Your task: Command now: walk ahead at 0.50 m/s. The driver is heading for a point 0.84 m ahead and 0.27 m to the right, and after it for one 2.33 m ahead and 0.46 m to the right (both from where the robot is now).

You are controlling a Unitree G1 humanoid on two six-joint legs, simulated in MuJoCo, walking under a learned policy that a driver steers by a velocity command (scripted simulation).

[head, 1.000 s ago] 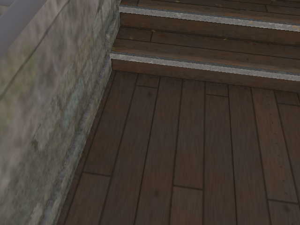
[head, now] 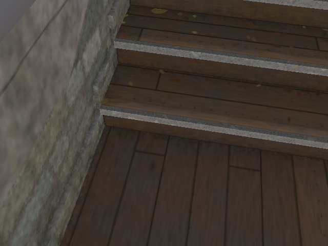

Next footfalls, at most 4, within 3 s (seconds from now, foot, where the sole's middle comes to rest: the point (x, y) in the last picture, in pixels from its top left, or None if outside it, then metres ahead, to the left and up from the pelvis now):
0.46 right None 0.42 -0.16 -0.76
0.98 left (170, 192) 0.69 0.01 -0.76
1.44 right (233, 176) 0.78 -0.27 -0.76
1.92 left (231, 104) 1.08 -0.26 -0.61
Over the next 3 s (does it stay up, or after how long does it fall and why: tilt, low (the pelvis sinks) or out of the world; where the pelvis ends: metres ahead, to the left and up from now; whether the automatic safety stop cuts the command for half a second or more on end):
stays up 1.53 -0.41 0.36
